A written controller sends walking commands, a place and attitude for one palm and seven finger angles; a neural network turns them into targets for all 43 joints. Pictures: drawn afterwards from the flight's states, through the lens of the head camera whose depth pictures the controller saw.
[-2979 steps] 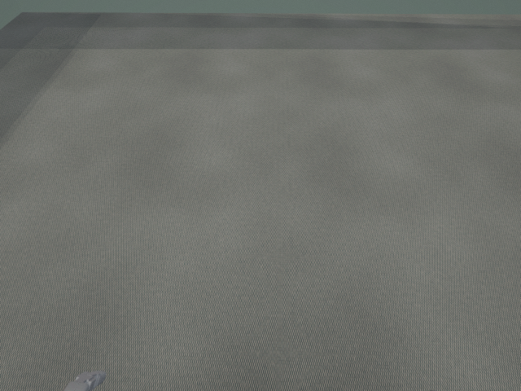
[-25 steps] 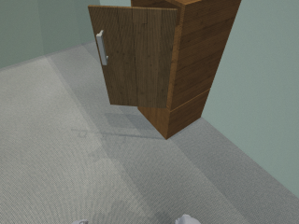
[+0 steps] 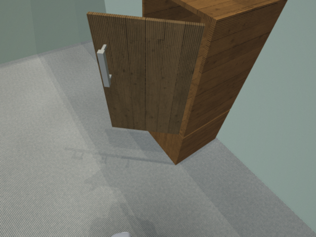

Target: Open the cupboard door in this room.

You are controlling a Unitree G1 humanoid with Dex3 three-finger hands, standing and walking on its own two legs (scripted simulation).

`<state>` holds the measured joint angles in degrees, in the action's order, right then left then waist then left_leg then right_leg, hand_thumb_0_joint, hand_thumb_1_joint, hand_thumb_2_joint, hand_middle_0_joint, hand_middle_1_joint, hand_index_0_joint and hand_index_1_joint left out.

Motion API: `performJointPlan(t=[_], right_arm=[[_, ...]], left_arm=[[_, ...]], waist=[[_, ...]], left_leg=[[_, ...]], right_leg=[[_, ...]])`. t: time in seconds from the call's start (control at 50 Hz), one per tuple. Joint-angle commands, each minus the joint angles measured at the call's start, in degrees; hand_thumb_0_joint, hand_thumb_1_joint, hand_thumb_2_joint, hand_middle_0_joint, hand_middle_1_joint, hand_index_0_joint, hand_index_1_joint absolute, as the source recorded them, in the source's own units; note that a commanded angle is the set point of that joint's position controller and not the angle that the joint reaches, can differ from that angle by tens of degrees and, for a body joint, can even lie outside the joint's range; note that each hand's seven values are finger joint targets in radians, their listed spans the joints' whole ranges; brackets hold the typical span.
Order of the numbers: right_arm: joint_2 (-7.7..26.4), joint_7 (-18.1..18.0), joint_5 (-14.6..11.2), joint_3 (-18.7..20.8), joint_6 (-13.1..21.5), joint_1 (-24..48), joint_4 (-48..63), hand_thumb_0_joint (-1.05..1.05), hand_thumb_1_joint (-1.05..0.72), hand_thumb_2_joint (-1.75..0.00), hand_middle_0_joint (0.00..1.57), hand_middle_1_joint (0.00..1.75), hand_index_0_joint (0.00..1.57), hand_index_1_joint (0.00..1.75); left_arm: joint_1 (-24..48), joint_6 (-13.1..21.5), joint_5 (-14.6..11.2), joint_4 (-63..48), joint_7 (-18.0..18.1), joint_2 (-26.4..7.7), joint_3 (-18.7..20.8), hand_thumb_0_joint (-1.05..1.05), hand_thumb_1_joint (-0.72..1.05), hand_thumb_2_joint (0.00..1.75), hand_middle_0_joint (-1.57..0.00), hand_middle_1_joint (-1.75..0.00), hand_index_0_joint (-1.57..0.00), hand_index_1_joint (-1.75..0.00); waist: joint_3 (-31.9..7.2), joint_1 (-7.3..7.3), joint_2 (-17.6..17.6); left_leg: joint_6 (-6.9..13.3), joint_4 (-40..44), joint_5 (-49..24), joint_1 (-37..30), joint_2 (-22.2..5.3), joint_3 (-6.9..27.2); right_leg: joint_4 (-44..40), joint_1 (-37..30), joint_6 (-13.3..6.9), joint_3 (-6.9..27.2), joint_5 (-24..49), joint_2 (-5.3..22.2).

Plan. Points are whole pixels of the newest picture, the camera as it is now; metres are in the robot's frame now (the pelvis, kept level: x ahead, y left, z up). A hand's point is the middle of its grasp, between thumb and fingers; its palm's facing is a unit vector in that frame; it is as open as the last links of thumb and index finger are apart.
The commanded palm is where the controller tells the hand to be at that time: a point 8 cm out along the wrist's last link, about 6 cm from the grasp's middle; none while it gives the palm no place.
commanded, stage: come to a stop and stand still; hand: left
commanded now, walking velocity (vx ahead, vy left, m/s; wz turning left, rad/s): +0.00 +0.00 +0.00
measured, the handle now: (106, 66) +0.65 +0.24 +0.03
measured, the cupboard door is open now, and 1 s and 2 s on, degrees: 49 49 49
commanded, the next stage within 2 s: look again from close up in 1.14 s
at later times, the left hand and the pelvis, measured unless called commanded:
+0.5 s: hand (93, 233) +0.15 +0.19 -0.16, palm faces -0.04 -0.97 -0.24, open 7.4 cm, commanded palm none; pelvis +0.05 +0.00 +0.00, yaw -4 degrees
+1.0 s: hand out of the picture +0.04 +0.19 -0.18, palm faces +0.03 -0.98 -0.21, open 7.3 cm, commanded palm none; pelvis +0.01 +0.00 +0.00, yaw -2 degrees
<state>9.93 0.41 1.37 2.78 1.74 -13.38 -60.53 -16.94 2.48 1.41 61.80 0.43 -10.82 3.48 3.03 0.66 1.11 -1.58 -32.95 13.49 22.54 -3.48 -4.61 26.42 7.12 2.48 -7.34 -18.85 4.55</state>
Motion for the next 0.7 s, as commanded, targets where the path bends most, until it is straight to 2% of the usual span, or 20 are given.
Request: performJointPlan(t=[0.0,0.02,0.04,0.08,0.1,0.14,0.18,0.2,0.28,0.38,0.44,0.46,0.48,0.5,0.52,0.54,0.56,0.58,0.62,0.68], right_arm=[[11.9,-0.8,0.8,2.4,1.1,-17.1,-1.1,0.0,-0.9,-0.9,0.2,0.3,0.2,0.3],[12.3,-1.6,1.1,2.1,0.8,-17.6,-0.9,0.0,-0.9,-0.9,0.2,0.3,0.2,0.3],[11.4,-2.3,0.8,1.5,0.6,-12.6,0.4,0.0,-0.9,-0.9,0.2,0.3,0.2,0.3],[7.4,-3.0,0.5,-0.3,0.7,-3.2,2.8,0.0,-0.9,-0.9,0.2,0.3,0.2,0.3],[6.7,-3.3,0.2,-0.8,0.9,-0.8,2.8,0.0,-0.9,-0.9,0.2,0.3,0.2,0.3],[8.8,-3.8,-0.2,-0.1,0.1,-0.6,2.3,0.0,-0.9,-0.9,0.2,0.3,0.2,0.3],[10.5,-4.2,-0.3,0.9,-1.0,-1.6,1.9,0.0,-0.9,-0.9,0.2,0.3,0.2,0.3],[10.6,-4.4,-0.3,1.3,-1.3,-2.3,1.8,0.0,-0.9,-0.9,0.2,0.3,0.2,0.3],[11.0,-4.5,0.0,2.3,-1.9,0.1,2.9,0.0,-0.9,-0.9,0.2,0.3,0.2,0.3],[10.9,-3.7,0.3,2.8,-2.2,0.9,3.4,0.0,-0.9,-0.9,0.2,0.3,0.2,0.3],[11.5,-2.9,0.1,3.1,-2.6,0.9,3.8,0.0,-0.9,-0.9,0.2,0.3,0.2,0.3],[11.2,-2.7,-0.1,3.2,-2.8,1.0,3.8,0.0,-0.9,-0.9,0.2,0.3,0.2,0.3],[10.2,-2.3,-0.4,3.1,-2.9,0.8,4.0,0.0,-0.9,-0.9,0.2,0.3,0.2,0.3],[6.9,-1.8,-0.9,2.6,-2.9,-0.5,4.4,0.0,-0.9,-0.9,0.2,0.3,0.2,0.3],[3.7,-1.2,-1.1,1.7,-3.3,0.4,5.5,0.0,-0.9,-0.9,0.2,0.3,0.2,0.3],[4.0,-1.1,-0.9,1.5,-4.2,3.2,6.1,0.0,-0.9,-0.9,0.2,0.3,0.2,0.3],[4.1,-1.4,-0.7,1.5,-4.8,2.3,5.4,0.0,-0.9,-0.9,0.2,0.3,0.2,0.3],[5.5,-1.4,-0.7,1.7,-4.9,1.2,4.2,0.0,-0.9,-0.9,0.2,0.3,0.2,0.3],[5.8,-1.1,-0.9,1.6,-4.7,0.8,3.1,0.0,-0.9,-0.9,0.2,0.3,0.2,0.3],[5.8,-0.7,-0.8,1.5,-4.6,1.7,3.5,0.0,-0.9,-0.9,0.2,0.3,0.2,0.3]], left_arm=[[-0.5,-0.4,-0.5,-4.4,-0.4,-1.8,0.3,0.0,0.9,0.9,-0.2,-0.3,-0.2,-0.3],[1.5,-0.6,-0.5,-5.5,0.2,-1.7,-0.4,0.0,0.9,0.9,-0.2,-0.3,-0.2,-0.3],[2.0,-1.0,-0.6,-4.9,0.6,-0.8,-0.8,0.0,0.9,0.9,-0.2,-0.3,-0.2,-0.3],[-0.8,-1.7,-1.0,-1.7,0.6,-0.6,-1.1,0.0,0.9,0.9,-0.2,-0.3,-0.2,-0.3],[-2.4,-2.2,-1.0,-0.7,0.6,-0.7,-1.3,0.0,0.9,0.9,-0.2,-0.3,-0.2,-0.3],[-3.2,-3.6,-0.9,-0.7,0.7,-2.2,-0.9,0.0,0.9,0.9,-0.2,-0.3,-0.2,-0.3],[-2.1,-4.9,-0.5,-2.2,0.8,-3.6,-0.1,0.0,0.9,0.9,-0.2,-0.3,-0.2,-0.3],[-0.6,-5.2,-0.4,-3.4,0.8,-4.2,0.2,0.0,0.9,0.9,-0.2,-0.3,-0.2,-0.3],[1.6,-6.2,-0.2,-6.2,0.7,-3.6,1.1,0.0,0.9,0.9,-0.2,-0.3,-0.2,-0.3],[4.2,-5.8,-0.2,-8.4,0.6,-2.7,0.7,0.0,0.9,0.9,-0.2,-0.3,-0.2,-0.3],[2.7,-4.8,-0.4,-8.1,0.8,-2.7,0.3,0.0,0.9,0.9,-0.2,-0.3,-0.2,-0.3],[1.2,-4.4,-0.3,-7.6,0.9,-3.0,0.4,0.0,0.9,0.9,-0.2,-0.3,-0.2,-0.3],[-0.5,-3.9,-0.2,-7.2,1.0,-4.7,0.6,0.0,0.9,0.9,-0.2,-0.3,-0.2,-0.3],[-0.2,-2.9,0.3,-7.3,1.4,-8.1,0.9,0.0,0.9,0.9,-0.2,-0.3,-0.2,-0.3],[1.4,-2.3,0.3,-7.3,1.6,-11.5,0.9,0.0,0.9,0.9,-0.2,-0.3,-0.2,-0.3],[1.0,-2.1,0.1,-7.4,1.5,-11.7,0.3,0.0,0.9,0.9,-0.2,-0.3,-0.2,-0.3],[3.0,-1.7,0.1,-6.8,1.7,-11.2,0.4,0.0,0.9,0.9,-0.2,-0.3,-0.2,-0.3],[4.7,-1.6,-0.1,-6.8,1.8,-10.1,0.1,0.0,0.9,0.9,-0.2,-0.3,-0.2,-0.3],[5.5,-1.8,-0.3,-7.3,1.9,-10.1,0.4,0.0,0.9,0.9,-0.2,-0.3,-0.2,-0.3],[3.3,-1.8,-0.1,-6.6,1.9,-10.6,0.9,0.0,0.9,0.9,-0.2,-0.3,-0.2,-0.3]], waist=[[-5.3,-6.07,-17.4],[-5.4,-6.65,-16.0],[-4.1,-4.74,-14.4],[-2.3,-0.77,-8.0],[-2.6,0.37,-6.1],[-6.1,-0.18,-6.4],[-6.9,-1.05,-6.6],[-5.6,-1.6,-4.7],[-6.1,-1.11,-6.9],[-6.6,-1.44,-12.2],[-7.8,-0.85,-12.0],[-8.2,-0.01,-11.3],[-8.4,0.87,-7.9],[-8.3,0.31,2.0],[-5.5,-0.02,11.4],[-5.2,1.71,8.3],[-5.5,0.14,14.2],[-4.9,-0.21,14.3],[-4.3,-0.07,10.1],[-3.1,1.39,8.5]], left_leg=[[7.9,12.6,-4.6,-25.6,-14.1,18.9],[11.6,17.4,-7.0,-22.2,-19.1,25.3],[12.4,17.5,-13.6,-17.3,-19.4,24.0],[11.6,16.8,-25.0,-9.0,-16.4,15.0],[10.9,15.8,-32.3,-9.8,-15.2,11.4],[11.1,13.3,-41.3,-13.8,-15.8,8.8],[12.0,12.4,-43.6,-16.3,-17.6,9.4],[12.6,12.0,-44.9,-15.8,-18.7,10.3],[12.6,11.7,-40.3,-16.3,-18.5,8.8],[11.0,10.9,-35.4,-14.8,-16.2,7.3],[9.6,9.0,-31.2,-14.1,-14.2,7.4],[8.2,7.5,-26.8,-12.4,-12.7,6.7],[5.9,4.3,-19.7,-9.9,-10.2,5.4],[2.1,-1.7,-8.1,-5.2,-4.6,1.8],[-0.6,-8.2,15.8,0.7,1.9,-1.0],[-0.4,-15.1,20.9,-0.6,2.5,3.4],[-0.5,-18.8,20.6,1.3,2.2,5.3],[-0.9,-21.6,17.7,2.5,2.0,5.7],[-1.5,-22.6,13.9,3.3,2.0,5.1],[-1.8,-19.2,12.4,3.1,2.4,4.9]], right_leg=[[19.5,23.4,-3.0,-3.0,-12.8,-2.5],[29.8,24.6,-3.3,1.6,-18.2,-3.2],[33.5,23.8,-3.4,6.1,-15.3,-0.4],[29.7,15.7,-2.2,8.3,-9.7,1.7],[26.7,13.9,-1.6,7.7,-8.0,1.5],[24.1,13.1,-0.8,6.6,-7.3,0.4],[27.6,16.2,-0.6,6.4,-7.5,-0.8],[29.3,17.7,-0.8,6.9,-8.5,-1.2],[34.6,21.7,-0.1,8.9,-7.5,-1.9],[23.1,16.0,-0.7,6.3,-6.7,-2.4],[10.6,9.1,-1.4,3.4,-1.5,-3.4],[4.6,5.3,-1.5,2.7,4.1,-3.6],[-2.5,0.8,-1.8,4.0,10.7,-2.0],[-6.1,-2.6,-4.2,12.8,22.6,5.7],[-7.5,-0.5,-9.4,20.5,33.1,16.6],[-7.7,3.8,-12.3,20.3,37.2,18.6],[-6.7,2.7,-12.8,20.8,39.6,16.6],[-5.7,0.5,-12.5,18.8,41.4,14.8],[-4.8,-1.4,-11.4,15.0,42.1,13.2],[-6.6,-1.5,-11.5,16.4,33.6,13.9]])
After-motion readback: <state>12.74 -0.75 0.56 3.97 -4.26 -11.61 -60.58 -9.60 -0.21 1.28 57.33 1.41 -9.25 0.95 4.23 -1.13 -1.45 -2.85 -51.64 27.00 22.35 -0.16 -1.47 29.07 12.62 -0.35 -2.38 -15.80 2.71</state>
